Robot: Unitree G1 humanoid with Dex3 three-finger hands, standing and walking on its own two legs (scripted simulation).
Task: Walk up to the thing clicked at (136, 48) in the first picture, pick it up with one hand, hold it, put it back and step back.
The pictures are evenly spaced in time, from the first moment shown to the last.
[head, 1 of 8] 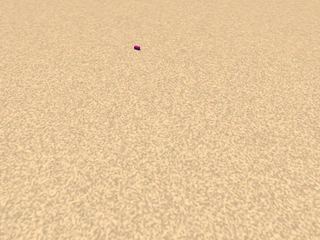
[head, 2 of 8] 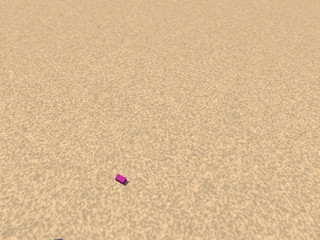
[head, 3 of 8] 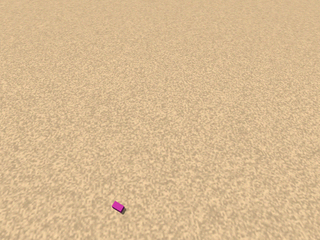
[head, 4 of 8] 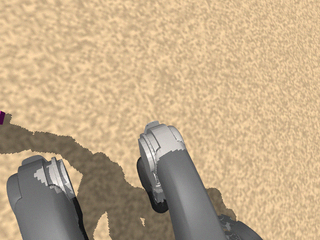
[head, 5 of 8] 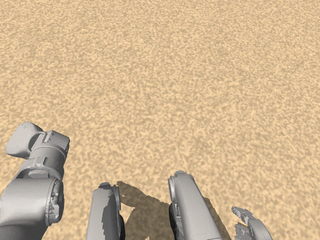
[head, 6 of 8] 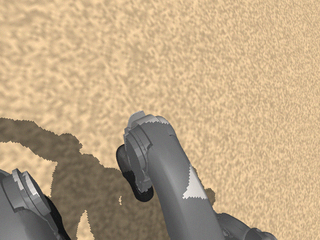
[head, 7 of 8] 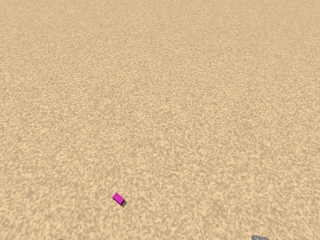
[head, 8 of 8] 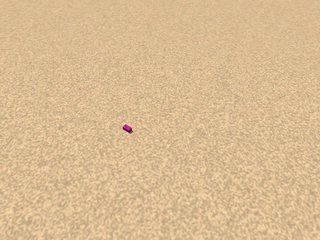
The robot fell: no
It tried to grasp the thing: yes
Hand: left
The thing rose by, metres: 0.69
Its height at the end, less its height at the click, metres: +0.00
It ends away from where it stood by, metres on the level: 0.02
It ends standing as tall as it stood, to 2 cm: yes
